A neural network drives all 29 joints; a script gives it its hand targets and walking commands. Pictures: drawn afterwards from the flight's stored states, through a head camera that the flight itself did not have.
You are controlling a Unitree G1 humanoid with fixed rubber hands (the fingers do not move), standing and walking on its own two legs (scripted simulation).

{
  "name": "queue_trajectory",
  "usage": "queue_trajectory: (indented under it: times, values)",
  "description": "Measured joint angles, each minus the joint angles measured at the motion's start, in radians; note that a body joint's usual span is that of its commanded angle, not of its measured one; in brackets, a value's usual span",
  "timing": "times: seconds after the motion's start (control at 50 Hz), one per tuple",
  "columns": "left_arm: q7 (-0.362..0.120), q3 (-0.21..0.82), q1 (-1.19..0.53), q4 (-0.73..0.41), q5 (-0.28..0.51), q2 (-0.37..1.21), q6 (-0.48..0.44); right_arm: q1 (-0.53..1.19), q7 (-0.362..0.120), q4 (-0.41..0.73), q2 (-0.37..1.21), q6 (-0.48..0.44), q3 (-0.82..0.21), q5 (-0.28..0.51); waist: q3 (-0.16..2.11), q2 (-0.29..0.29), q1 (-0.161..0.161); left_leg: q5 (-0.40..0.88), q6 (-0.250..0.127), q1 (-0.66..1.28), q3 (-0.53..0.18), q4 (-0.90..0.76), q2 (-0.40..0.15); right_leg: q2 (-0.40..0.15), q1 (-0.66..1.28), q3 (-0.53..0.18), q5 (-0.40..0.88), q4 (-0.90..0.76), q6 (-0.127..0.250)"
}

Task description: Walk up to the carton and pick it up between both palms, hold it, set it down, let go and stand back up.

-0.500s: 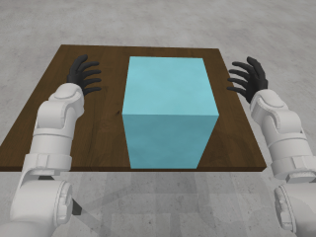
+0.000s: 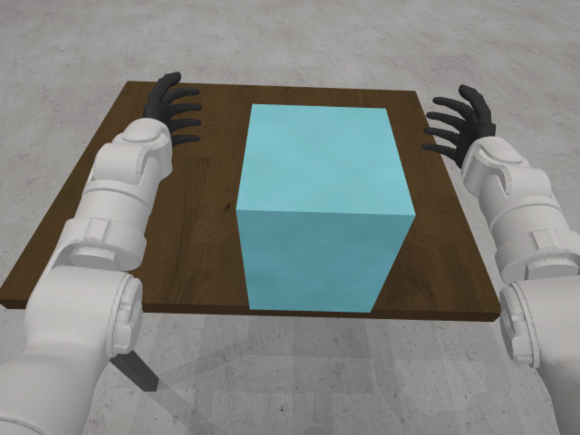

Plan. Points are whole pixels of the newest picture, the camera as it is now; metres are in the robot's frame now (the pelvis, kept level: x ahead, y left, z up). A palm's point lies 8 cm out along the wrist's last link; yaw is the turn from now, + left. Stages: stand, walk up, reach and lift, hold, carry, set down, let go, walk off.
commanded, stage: reach and lift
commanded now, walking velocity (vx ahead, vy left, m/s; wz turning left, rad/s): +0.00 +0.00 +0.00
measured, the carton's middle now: (314, 213) +0.43 -0.02 +0.05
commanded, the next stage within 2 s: none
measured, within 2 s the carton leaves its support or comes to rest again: neither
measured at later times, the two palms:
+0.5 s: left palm (182, 180) +0.43 +0.18 +0.11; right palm (436, 190) +0.44 -0.19 +0.11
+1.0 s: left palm (215, 176) +0.45 +0.13 +0.11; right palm (418, 189) +0.45 -0.17 +0.10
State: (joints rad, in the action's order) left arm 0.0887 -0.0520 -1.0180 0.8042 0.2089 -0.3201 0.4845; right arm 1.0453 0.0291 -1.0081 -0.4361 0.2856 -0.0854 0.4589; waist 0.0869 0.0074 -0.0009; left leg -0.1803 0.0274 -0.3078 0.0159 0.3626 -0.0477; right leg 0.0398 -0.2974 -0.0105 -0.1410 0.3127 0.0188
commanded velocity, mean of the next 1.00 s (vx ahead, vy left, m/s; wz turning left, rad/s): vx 0.00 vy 0.00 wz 0.00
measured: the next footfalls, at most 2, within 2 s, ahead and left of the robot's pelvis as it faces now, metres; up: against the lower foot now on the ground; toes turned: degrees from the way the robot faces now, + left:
none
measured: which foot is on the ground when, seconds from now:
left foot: down 0.00-1.00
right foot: down 0.00-1.00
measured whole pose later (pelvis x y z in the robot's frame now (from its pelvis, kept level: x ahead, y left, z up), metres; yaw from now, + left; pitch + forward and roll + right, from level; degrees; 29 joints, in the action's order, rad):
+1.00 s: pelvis -0.01 +0.00 -0.01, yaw -1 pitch +17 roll -1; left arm 0.14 -0.11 -1.05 1.27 0.09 -0.09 -0.13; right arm 1.01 0.08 -1.26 -0.22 -0.10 -0.01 0.26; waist 0.23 0.01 -0.02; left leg -0.22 0.03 -0.58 0.02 0.50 -0.05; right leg 0.04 -0.57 -0.01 -0.17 0.45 0.02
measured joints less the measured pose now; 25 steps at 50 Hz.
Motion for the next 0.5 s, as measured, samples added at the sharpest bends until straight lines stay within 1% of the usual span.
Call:
queue_trajectory:
  times: [0.04, 0.1, 0.16, 0.24, 0.36, 0.42, 0.5]
  values:
    - [-0.003, -0.003, 0.012, 0.034, -0.015, 0.018, -0.035, -0.009, 0.001, -0.017, 0.016, -0.02, 0.0, -0.015, -0.001, -0.002, -0.003, 0.0, -0.001, -0.007, 0.001, 0.004, -0.001, 0.001, -0.007, -0.001, 0.001, 0.002, -0.001]
    - [-0.008, -0.014, 0.054, 0.065, -0.034, 0.045, -0.099, -0.049, 0.007, -0.012, 0.049, -0.064, 0.014, -0.051, -0.001, -0.008, -0.006, -0.001, 0.0, -0.014, 0.002, 0.007, -0.002, 0.002, -0.014, -0.004, 0.003, 0.004, -0.001]
    - [0.007, -0.019, 0.105, 0.065, -0.046, 0.069, -0.151, -0.09, 0.011, -0.006, 0.08, -0.109, 0.052, -0.088, 0.007, -0.012, -0.01, -0.002, 0.002, -0.032, 0.002, 0.014, -0.002, 0.002, -0.033, -0.003, 0.001, 0.011, 0.0]
    - [0.032, -0.003, 0.13, 0.092, -0.045, 0.088, -0.213, -0.103, 0.012, -0.045, 0.101, -0.157, 0.091, -0.129, 0.018, -0.007, -0.02, -0.007, 0.004, -0.068, -0.003, 0.035, -0.003, 0.003, -0.065, 0.001, -0.002, 0.027, 0.002]
    - [0.049, 0.022, 0.09, 0.201, -0.025, 0.101, -0.336, -0.092, 0.011, -0.112, 0.105, -0.225, 0.096, -0.153, 0.053, 0.007, -0.035, -0.012, 0.005, -0.133, -0.007, 0.063, -0.004, 0.004, -0.133, 0.007, -0.01, 0.06, 0.003]
    - [0.037, 0.02, 0.062, 0.275, -0.024, 0.109, -0.409, -0.085, 0.011, -0.146, 0.113, -0.266, 0.076, -0.157, 0.076, 0.013, -0.037, -0.017, 0.006, -0.157, -0.009, 0.076, -0.005, 0.005, -0.158, 0.008, -0.016, 0.076, 0.005]
    - [0.004, -0.003, 0.026, 0.408, -0.046, 0.119, -0.505, -0.079, 0.021, -0.208, 0.131, -0.32, 0.035, -0.149, 0.086, 0.01, -0.034, -0.018, 0.007, -0.167, -0.01, 0.081, -0.004, 0.004, -0.173, 0.009, -0.024, 0.093, 0.005]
